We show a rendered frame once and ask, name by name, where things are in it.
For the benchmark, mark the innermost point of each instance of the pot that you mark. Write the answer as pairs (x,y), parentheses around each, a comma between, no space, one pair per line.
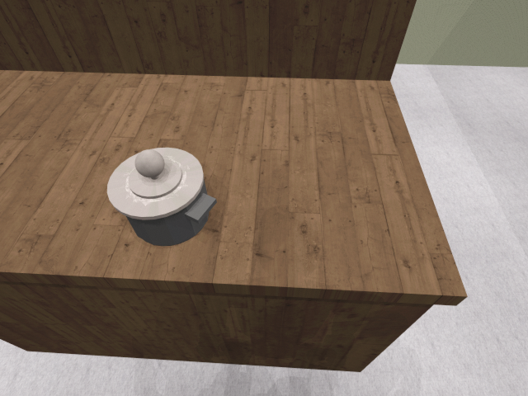
(179,227)

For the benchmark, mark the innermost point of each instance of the table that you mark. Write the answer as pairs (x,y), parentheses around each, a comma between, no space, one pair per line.
(324,245)

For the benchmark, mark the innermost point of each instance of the knob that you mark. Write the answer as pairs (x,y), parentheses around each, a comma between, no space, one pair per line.
(149,163)

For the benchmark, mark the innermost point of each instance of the lid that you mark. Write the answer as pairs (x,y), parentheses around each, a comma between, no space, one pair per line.
(140,197)

